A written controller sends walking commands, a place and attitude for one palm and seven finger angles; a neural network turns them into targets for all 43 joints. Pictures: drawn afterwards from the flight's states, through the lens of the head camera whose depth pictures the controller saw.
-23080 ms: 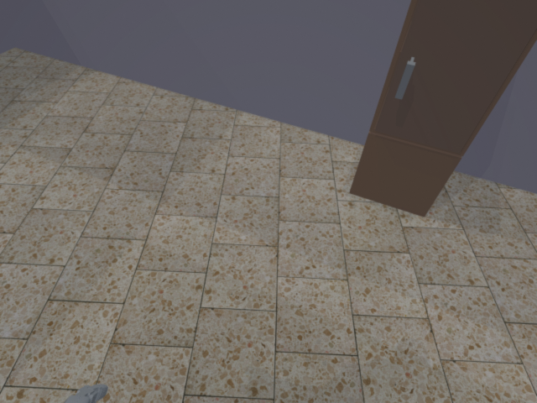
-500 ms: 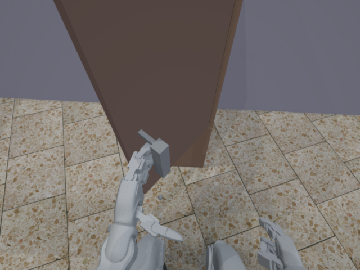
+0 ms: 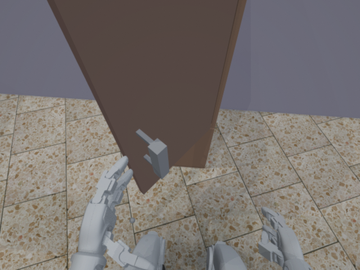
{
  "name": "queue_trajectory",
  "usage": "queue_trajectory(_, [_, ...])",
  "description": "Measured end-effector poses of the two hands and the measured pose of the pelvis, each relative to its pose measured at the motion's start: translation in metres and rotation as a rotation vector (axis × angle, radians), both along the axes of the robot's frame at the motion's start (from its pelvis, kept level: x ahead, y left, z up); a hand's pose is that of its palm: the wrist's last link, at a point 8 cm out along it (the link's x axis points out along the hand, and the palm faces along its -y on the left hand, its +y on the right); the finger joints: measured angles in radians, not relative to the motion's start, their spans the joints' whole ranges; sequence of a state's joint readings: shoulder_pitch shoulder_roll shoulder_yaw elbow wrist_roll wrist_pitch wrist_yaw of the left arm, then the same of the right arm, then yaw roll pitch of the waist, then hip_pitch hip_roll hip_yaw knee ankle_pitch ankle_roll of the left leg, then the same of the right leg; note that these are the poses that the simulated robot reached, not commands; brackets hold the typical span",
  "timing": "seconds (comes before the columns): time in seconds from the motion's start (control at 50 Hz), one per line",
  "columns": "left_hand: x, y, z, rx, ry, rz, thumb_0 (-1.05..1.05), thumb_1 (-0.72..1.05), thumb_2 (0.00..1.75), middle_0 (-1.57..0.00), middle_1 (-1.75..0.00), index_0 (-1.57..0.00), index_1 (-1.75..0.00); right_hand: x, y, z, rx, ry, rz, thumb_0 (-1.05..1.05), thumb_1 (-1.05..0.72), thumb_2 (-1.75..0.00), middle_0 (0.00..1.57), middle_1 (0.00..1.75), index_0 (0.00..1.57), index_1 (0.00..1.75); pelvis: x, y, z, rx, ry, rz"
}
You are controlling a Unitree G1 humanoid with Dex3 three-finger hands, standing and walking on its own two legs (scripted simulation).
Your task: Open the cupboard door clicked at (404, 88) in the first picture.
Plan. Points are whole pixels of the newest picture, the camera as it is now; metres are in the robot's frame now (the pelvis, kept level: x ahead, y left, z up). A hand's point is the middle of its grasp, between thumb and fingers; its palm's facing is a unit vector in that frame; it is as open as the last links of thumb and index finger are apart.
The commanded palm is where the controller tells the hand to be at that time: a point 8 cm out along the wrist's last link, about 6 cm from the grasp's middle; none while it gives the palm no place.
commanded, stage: slide the hand sideways off the handle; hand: left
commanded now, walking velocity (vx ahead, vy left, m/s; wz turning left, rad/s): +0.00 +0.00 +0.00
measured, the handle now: (152, 154) +0.35 +0.09 +0.04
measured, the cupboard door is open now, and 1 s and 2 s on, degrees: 53 53 53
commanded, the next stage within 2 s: draw the hand back to the body in 0.16 s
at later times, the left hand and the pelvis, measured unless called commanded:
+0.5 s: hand (105, 225) +0.20 +0.14 +0.09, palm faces -0.03 -1.00 -0.05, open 16.3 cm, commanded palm +0.16 +0.20 +0.10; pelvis -0.01 +0.00 +0.02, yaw +0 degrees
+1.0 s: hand (30, 212) +0.20 +0.21 +0.16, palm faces +0.20 -0.91 -0.37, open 14.5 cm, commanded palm +0.16 +0.26 +0.20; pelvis +0.03 +0.01 +0.09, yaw +0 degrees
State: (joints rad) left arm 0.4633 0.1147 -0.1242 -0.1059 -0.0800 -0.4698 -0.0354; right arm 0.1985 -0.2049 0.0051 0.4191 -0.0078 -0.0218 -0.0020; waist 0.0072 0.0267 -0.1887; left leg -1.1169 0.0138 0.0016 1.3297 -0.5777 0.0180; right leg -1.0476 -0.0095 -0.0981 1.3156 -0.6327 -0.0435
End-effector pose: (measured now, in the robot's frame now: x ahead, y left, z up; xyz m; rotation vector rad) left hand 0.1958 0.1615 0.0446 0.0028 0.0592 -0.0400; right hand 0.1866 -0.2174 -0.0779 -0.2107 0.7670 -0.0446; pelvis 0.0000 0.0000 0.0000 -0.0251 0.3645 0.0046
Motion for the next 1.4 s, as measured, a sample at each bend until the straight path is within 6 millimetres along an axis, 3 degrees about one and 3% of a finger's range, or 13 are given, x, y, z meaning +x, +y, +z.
queue_trajectory(0.2, [-0.015, 0.019, -0.003, 0.014, 0.009, 0.01, -0.02, -0.5, 0.3, -0.15, -0.3, -0.15, -0.3, -0.004, -0.012, -0.006, -0.02, -0.014, -0.033, 0.01, -0.9, -0.9, 0.2, 0.3, 0.2, 0.3, -0.004, -0.006, -0.007, -0.005, 0.001, 0.001])
queue_trajectory(0.32, [-0.016, 0.016, 0.001, -0.004, -0.014, -0.017, -0.02, -0.5, 0.3, -0.15, -0.3, -0.15, -0.3, -0.005, -0.013, -0.006, -0.024, -0.033, -0.04, 0.01, -0.9, -0.9, 0.2, 0.3, 0.2, 0.3, -0.007, -0.006, -0.009, -0.008, -0.002, 0.002])
queue_trajectory(0.42, [-0.016, 0.021, 0.024, 0.032, -0.024, -0.025, -0.02, -0.5, 0.3, -0.15, -0.3, -0.15, -0.3, -0.01, -0.01, 0.004, -0.005, -0.033, -0.062, 0.01, -0.9, -0.9, 0.2, 0.3, 0.2, 0.3, -0.008, -0.005, 0.0, -0.007, -0.035, 0.002])
queue_trajectory(0.58, [-0.023, 0.038, 0.066, 0.052, -0.019, 0.021, -0.02, -0.5, 0.3, -0.15, -0.3, -0.15, -0.3, -0.016, -0.005, 0.037, 0.012, -0.052, -0.079, 0.01, -0.9, -0.9, 0.21, 0.3, 0.21, 0.3, -0.002, -0.004, 0.03, -0.007, -0.092, 0.009])
queue_trajectory(0.78, [-0.026, 0.059, 0.101, 0.065, -0.043, 0.018, -0.02, -0.47, 0.32, -0.15, -0.3, -0.15, -0.3, -0.009, -0.013, 0.072, -0.02, -0.113, -0.094, 0.01, -0.9, -0.9, 0.21, 0.3, 0.21, 0.3, 0.008, 0.0, 0.054, -0.011, -0.16, 0.015])
queue_trajectory(0.88, [-0.027, 0.076, 0.12, 0.26, 0.074, 0.138, -0.01, -0.37, 0.36, -0.16, -0.3, -0.16, -0.3, -0.002, -0.008, 0.089, -0.033, -0.106, -0.118, 0.01, -0.9, -0.9, 0.2, 0.3, 0.2, 0.3, 0.016, 0.004, 0.072, -0.001, -0.203, 0.004])
queue_trajectory(1.0, [-0.031, 0.097, 0.143, 0.363, 0.142, 0.273, -0.01, -0.19, 0.43, -0.17, -0.3, -0.17, -0.3, 0.007, 0.005, 0.104, -0.026, -0.11, -0.092, 0.01, -0.9, -0.9, 0.2, 0.3, 0.2, 0.3, 0.025, 0.01, 0.092, 0.004, -0.26, 0.007])
queue_trajectory(1.22, [-0.017, 0.121, 0.199, 0.414, 0.001, 0.379, -0.01, 0.19, 0.59, -0.18, -0.3, -0.18, -0.3, 0.027, 0.026, 0.122, 0.009, -0.141, -0.013, 0.01, -0.9, -0.9, 0.21, 0.3, 0.21, 0.3, 0.038, 0.017, 0.114, 0.014, -0.351, 0.005])
queue_trajectory(1.4, [-0.013, 0.139, 0.242, 0.468, -0.127, 0.435, 0.0, 0.5, 0.73, -0.2, -0.3, -0.2, -0.3, 0.035, 0.027, 0.131, 0.013, -0.15, 0.015, 0.01, -0.9, -0.9, 0.21, 0.3, 0.21, 0.3, 0.039, 0.018, 0.124, 0.017, -0.397, -0.003])
